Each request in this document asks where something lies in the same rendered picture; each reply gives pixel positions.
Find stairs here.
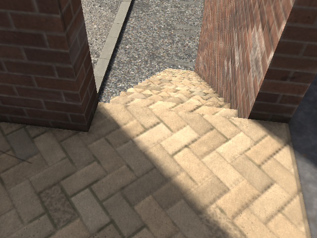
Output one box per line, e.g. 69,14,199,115
109,68,238,118

